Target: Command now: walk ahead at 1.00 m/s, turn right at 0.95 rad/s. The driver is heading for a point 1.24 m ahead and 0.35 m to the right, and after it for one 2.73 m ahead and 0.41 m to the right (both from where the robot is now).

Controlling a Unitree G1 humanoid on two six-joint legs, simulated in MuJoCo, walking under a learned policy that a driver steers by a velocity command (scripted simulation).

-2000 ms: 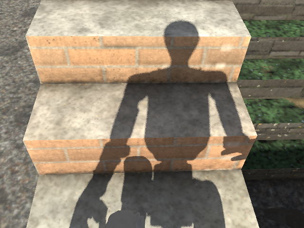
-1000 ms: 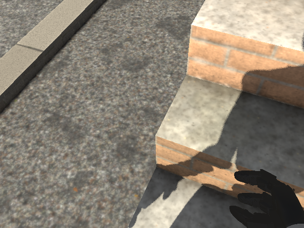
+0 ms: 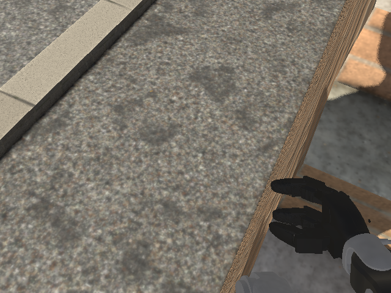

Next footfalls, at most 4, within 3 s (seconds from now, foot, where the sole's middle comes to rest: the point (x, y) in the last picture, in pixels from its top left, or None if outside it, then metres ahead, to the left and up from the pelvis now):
0.24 right None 0.14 -0.07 -0.51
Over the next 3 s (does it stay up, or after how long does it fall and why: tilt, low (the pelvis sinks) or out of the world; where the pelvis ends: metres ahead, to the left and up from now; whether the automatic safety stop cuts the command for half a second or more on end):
falls after 0.56 s (tilt)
